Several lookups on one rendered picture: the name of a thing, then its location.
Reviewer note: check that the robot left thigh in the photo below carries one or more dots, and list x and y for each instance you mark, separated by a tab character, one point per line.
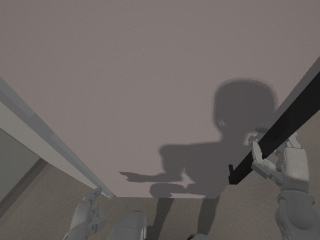
131	226

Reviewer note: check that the fridge door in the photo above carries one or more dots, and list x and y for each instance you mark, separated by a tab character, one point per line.
159	97

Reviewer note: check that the right robot forearm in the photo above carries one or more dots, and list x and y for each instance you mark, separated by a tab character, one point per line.
295	216

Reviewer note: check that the robot right hand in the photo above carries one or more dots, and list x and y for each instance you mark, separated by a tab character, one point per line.
292	160

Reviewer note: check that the left robot forearm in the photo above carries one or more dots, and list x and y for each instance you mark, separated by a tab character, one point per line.
77	234

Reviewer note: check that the robot left hand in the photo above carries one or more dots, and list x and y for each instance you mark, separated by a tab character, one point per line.
85	211

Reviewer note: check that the handle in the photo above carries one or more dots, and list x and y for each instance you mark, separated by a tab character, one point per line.
299	112

